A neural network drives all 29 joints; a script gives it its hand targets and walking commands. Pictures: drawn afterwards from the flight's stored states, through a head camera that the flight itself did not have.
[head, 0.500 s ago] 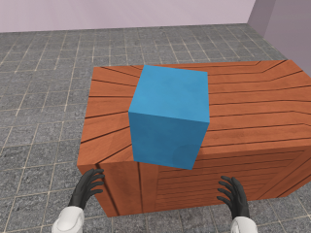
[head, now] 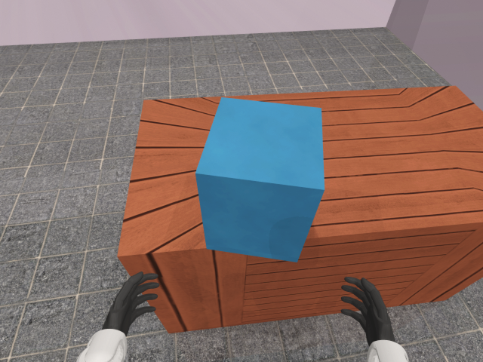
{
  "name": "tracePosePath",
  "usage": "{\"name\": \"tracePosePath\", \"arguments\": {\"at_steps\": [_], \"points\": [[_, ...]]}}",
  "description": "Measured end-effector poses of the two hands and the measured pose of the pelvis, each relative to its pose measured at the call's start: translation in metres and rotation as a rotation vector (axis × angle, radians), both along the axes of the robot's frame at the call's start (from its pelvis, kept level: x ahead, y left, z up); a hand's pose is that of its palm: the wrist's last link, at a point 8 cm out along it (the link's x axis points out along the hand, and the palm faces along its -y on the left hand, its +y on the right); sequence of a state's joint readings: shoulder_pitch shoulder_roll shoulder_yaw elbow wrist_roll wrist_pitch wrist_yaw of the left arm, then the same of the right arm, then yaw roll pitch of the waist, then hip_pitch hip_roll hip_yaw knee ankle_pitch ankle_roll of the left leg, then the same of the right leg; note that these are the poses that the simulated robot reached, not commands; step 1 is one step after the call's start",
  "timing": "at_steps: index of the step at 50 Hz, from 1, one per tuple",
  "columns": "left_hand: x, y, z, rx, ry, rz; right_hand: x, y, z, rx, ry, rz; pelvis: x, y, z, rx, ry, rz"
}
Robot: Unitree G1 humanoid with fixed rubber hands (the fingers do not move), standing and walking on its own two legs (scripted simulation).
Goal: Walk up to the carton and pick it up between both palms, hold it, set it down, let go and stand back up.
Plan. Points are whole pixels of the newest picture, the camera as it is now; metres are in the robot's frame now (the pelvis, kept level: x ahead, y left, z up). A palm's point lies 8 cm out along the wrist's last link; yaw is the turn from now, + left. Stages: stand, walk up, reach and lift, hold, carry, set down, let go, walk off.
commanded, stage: set down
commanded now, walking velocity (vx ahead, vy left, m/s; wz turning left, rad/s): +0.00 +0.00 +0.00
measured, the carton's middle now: (260, 182) +0.45 +0.00 +0.00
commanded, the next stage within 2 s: let go in 1.04 s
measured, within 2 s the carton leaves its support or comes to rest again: neither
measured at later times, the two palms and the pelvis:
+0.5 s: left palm (124, 331) +0.17 +0.22 -0.06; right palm (384, 342) +0.17 -0.21 -0.06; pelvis +0.01 +0.00 +0.00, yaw +0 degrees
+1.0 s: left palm (122, 341) +0.16 +0.23 -0.07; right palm (380, 342) +0.17 -0.21 -0.07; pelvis +0.01 +0.00 +0.00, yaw +0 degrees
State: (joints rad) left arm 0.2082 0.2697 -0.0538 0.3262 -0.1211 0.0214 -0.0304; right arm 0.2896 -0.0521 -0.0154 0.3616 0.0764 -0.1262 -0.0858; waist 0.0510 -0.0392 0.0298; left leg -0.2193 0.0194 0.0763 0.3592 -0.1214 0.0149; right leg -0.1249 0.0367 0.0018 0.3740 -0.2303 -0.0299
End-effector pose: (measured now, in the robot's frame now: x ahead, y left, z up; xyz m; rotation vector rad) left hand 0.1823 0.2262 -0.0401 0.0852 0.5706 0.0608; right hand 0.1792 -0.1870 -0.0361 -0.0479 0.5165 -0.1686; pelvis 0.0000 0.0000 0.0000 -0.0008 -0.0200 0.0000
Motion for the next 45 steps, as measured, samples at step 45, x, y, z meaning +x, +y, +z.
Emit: {"name": "tracePosePath", "arguments": {"at_steps": [45], "points": [[-0.022,-0.001,-0.03,0.035,0.237,0.054,-0.013,-0.018,-0.037,-0.038,0.169,0.102,0.007,-0.004,0.0,0.006,0.009,0.0]]}}
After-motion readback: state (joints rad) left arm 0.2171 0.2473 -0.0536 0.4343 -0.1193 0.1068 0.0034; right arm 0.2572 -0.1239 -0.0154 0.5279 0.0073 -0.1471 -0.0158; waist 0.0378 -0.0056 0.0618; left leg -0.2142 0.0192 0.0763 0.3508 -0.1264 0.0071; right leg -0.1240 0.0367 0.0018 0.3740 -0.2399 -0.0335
